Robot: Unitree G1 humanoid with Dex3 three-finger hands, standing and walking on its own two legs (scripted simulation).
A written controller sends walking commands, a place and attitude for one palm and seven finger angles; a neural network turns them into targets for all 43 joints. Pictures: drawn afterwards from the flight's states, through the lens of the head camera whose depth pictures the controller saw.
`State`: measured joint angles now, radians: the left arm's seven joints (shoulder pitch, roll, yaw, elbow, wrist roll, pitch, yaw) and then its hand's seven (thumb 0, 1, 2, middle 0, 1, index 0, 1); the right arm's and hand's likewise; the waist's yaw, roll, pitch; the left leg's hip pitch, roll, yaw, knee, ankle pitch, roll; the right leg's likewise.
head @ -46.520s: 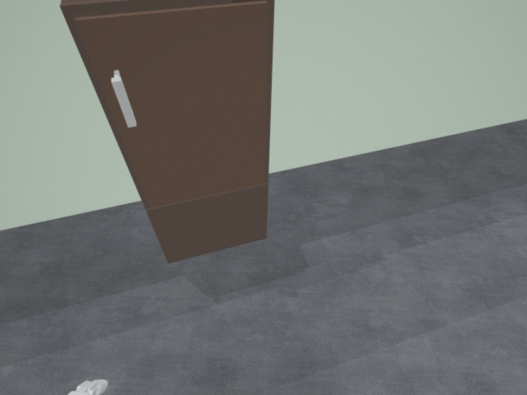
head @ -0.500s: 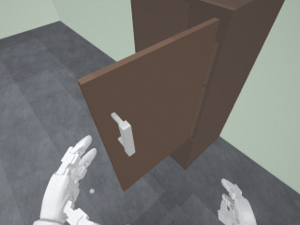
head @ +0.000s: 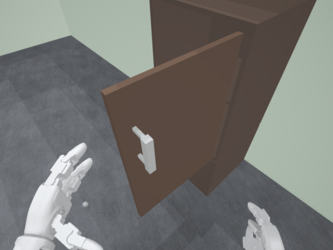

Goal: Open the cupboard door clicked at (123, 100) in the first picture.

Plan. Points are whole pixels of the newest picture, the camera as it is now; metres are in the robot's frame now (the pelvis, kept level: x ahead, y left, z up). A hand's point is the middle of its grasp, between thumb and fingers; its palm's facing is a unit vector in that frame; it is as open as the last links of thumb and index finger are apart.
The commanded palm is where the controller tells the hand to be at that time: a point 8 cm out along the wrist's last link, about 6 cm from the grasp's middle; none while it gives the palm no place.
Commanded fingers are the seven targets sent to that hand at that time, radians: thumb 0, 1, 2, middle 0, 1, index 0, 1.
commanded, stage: draw the hand back to the body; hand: left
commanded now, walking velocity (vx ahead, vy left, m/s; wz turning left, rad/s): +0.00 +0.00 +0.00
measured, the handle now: (143, 150) +0.32 +0.09 +0.09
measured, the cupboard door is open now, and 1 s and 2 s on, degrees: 88 88 88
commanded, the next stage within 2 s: step back with the hand held close in 1.22 s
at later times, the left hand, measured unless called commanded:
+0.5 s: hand (45, 182) +0.19 +0.24 +0.15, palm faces +0.32 -0.87 -0.37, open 13.2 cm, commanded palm +0.15 +0.28 +0.17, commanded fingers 0.00 0.34 0.66 -0.18 -0.30 -0.18 -0.30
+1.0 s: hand (27, 155) +0.22 +0.27 +0.20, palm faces +0.46 -0.80 -0.40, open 7.8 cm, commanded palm +0.17 +0.30 +0.20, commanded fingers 0.00 0.90 0.90 -0.20 -0.30 -0.20 -0.30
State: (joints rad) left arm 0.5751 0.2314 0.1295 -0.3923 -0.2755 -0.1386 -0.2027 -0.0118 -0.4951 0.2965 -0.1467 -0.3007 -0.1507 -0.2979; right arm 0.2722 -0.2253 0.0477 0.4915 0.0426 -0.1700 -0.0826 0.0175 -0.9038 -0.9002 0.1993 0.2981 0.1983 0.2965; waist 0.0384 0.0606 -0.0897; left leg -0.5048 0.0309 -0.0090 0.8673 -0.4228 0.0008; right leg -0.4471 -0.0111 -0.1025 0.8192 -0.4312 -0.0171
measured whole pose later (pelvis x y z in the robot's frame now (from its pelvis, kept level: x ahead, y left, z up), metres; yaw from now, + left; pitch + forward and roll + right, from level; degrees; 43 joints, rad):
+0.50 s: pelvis +0.01 +0.02 +0.03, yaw -1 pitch -3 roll -1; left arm 0.56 0.31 0.17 -0.44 -0.03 -0.06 0.12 -0.01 0.01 0.51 -0.17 -0.30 -0.17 -0.30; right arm 0.22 -0.21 0.07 0.61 0.00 -0.17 -0.11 0.02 -0.90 -0.90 0.20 0.30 0.20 0.30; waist 0.07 0.05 0.01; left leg -0.20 0.00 0.03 0.54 -0.29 0.02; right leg -0.15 -0.02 -0.07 0.49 -0.29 0.01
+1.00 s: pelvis +0.03 +0.00 +0.04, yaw -2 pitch -4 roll +0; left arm 0.45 0.33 0.34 -0.38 -0.05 -0.07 0.12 0.01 0.81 0.86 -0.20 -0.30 -0.20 -0.30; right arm 0.18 -0.23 0.02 0.64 -0.01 -0.09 -0.08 0.02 -0.90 -0.90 0.20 0.30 0.20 0.30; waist 0.08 0.06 0.03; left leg -0.07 0.01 0.04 0.40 -0.25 0.01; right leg -0.04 -0.01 -0.06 0.36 -0.24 0.00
